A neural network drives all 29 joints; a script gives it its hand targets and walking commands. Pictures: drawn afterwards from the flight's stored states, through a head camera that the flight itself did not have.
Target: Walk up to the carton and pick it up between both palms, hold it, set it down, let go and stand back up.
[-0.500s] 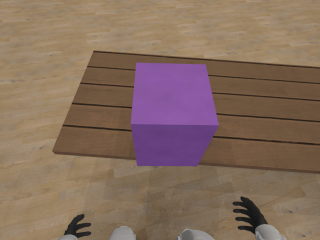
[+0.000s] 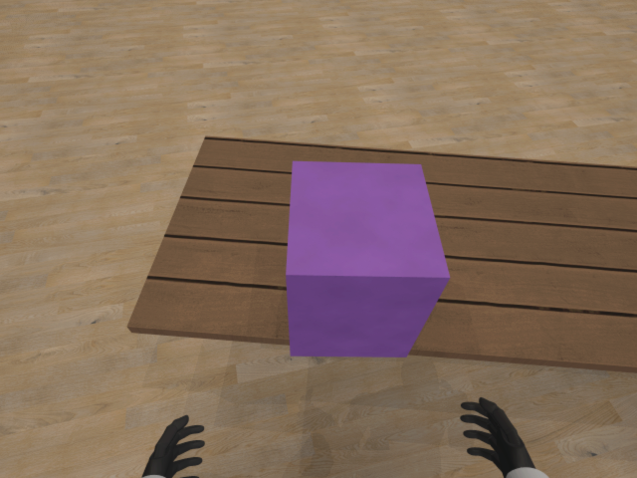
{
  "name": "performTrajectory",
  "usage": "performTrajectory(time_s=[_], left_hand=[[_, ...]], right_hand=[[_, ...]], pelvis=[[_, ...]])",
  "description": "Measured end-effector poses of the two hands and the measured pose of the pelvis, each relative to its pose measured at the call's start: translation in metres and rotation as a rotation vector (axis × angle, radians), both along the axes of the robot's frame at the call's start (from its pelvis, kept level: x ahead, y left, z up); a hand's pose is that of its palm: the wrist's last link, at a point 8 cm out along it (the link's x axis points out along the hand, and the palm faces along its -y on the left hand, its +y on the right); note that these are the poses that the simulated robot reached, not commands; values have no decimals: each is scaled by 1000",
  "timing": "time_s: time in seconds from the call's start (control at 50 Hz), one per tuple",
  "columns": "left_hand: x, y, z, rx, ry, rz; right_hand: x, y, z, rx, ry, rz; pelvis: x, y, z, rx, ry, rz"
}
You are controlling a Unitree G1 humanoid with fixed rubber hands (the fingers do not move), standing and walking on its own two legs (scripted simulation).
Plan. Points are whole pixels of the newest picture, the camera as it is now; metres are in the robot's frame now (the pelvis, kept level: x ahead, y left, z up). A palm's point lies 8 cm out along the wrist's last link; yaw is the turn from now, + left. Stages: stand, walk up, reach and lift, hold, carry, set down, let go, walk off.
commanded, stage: reach and lift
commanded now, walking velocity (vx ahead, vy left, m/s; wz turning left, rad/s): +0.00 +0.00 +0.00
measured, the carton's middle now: (352, 264) +0.43 -0.02 -0.05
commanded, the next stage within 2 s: none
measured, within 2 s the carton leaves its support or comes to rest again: neither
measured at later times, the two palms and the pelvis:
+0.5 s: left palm (163, 453) +0.16 +0.22 -0.08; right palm (506, 454) +0.17 -0.20 -0.06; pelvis +0.02 +0.02 +0.01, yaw -1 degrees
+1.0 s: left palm (173, 411) +0.20 +0.22 -0.05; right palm (501, 423) +0.20 -0.20 -0.05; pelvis +0.03 +0.01 +0.00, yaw +0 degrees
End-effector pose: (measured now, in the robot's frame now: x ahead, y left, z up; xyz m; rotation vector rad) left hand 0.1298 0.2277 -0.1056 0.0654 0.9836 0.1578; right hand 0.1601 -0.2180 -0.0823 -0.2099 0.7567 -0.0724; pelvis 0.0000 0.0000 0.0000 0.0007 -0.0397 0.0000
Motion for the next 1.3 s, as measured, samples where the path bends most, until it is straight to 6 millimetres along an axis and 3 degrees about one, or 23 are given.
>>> performTrajectory(time_s=[0.26,0.56,1.08,1.3], left_hand=[[24,-1,20,17,-164,-27],[31,-7,31,14,-295,-26],[78,-12,55,-1,-620,-72],[99,-16,61,-13,-660,-74]], right_hand=[[5,19,13,64,-95,-21],[10,15,22,79,-193,-46],[48,20,35,143,-459,-63],[71,24,41,159,-497,-71]], pelvis=[[9,12,5,-6,-34,-10],[23,14,7,-2,-28,-20],[32,7,-4,-1,-1,-3],[31,7,-5,0,17,-4]])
